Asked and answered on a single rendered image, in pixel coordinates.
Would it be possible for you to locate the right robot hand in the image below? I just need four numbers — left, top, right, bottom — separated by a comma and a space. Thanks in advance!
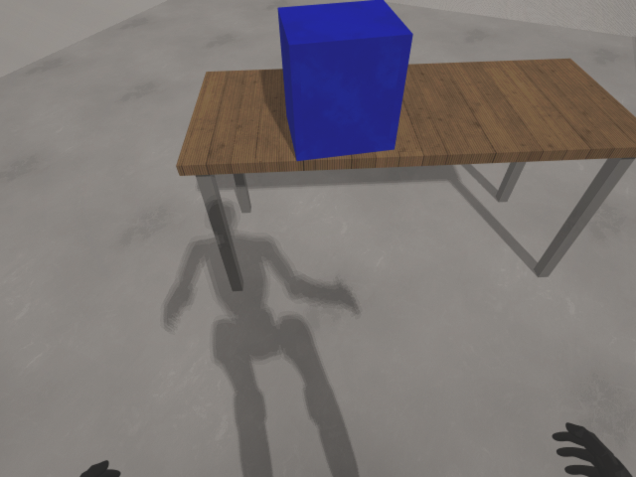
553, 422, 632, 477

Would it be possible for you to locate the carton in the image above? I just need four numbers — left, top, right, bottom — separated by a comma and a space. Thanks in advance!
278, 0, 413, 161

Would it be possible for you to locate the table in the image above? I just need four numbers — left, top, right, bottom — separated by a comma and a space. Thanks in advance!
176, 59, 636, 291

